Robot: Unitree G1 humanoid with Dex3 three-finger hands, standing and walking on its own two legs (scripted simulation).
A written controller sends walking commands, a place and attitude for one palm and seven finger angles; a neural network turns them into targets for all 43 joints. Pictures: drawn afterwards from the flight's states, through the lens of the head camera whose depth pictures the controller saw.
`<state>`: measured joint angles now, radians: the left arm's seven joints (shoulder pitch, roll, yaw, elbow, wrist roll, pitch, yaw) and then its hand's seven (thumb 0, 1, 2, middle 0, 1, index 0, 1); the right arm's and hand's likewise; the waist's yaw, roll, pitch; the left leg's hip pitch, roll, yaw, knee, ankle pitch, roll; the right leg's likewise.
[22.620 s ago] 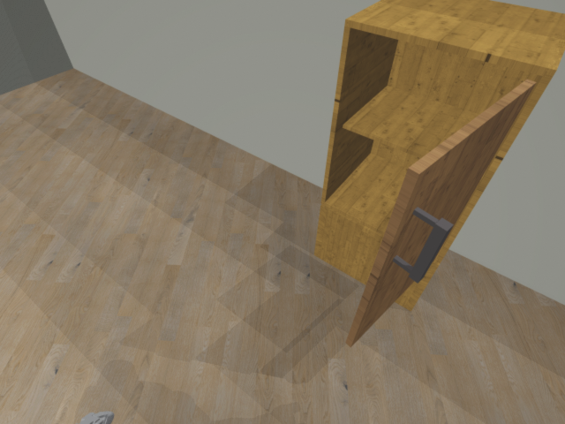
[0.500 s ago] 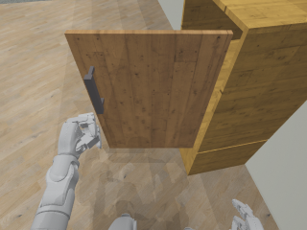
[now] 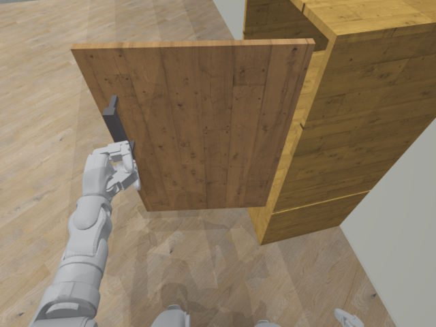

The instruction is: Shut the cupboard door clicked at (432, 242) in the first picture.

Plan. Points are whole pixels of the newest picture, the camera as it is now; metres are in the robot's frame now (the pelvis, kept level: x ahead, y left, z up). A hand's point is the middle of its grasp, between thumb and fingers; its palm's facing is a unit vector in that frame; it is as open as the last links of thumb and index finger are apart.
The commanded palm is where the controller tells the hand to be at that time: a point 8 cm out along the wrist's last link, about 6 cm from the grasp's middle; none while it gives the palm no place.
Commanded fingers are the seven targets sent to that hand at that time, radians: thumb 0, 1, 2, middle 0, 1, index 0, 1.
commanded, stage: bring the fist close to the handle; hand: left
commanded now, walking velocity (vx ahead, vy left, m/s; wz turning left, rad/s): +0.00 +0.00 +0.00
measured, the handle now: (122, 131) +0.49 +0.21 +0.07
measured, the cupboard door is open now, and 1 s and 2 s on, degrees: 79 71 59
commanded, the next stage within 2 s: push the door shut along its arc in 0.14 s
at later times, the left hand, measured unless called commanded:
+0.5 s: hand (134, 162) +0.40 +0.16 +0.08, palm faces +0.00 -1.00 -0.05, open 3.1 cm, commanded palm +0.38 +0.22 +0.07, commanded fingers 0.00 0.90 0.90 -1.30 -1.50 -1.30 -1.50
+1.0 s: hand (138, 138) +0.46 +0.17 +0.07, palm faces -0.13 -0.99 -0.02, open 3.1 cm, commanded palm +0.46 +0.20 +0.07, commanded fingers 0.00 0.90 0.90 -1.30 -1.50 -1.30 -1.50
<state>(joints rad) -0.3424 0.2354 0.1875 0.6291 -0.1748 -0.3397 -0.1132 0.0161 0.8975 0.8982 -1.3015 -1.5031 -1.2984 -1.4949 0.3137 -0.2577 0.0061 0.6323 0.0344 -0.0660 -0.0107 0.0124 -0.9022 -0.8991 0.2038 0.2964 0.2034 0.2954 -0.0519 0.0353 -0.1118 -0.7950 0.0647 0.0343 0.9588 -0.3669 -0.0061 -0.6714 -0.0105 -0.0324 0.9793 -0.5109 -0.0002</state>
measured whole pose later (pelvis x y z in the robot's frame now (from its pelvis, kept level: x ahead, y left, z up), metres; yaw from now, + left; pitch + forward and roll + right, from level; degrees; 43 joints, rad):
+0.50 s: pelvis -0.01 +0.00 +0.00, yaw +1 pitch +12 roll -1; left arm -0.48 0.27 0.20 0.75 -0.17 -0.39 -0.16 0.02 0.90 0.90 -1.30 -1.50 -1.30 -1.50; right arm 0.26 -0.25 0.02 0.64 0.04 -0.07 -0.03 0.01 -0.90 -0.90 0.20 0.30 0.20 0.30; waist -0.06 0.03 -0.09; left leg -0.82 0.06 0.02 0.98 -0.36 -0.01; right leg -0.69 -0.01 -0.05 0.99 -0.51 0.00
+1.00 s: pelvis -0.01 +0.01 -0.02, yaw +0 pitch +17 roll -3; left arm -0.84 0.41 0.25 1.10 -0.16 -0.37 -0.31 0.02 0.90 0.90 -1.32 -1.50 -1.31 -1.50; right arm 0.34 -0.27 0.01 0.69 0.03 -0.04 -0.02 0.01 -0.90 -0.90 0.20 0.30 0.20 0.30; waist -0.12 0.03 -0.11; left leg -1.00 0.07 0.00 1.07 -0.38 0.01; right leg -0.85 -0.01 -0.06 1.07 -0.52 0.01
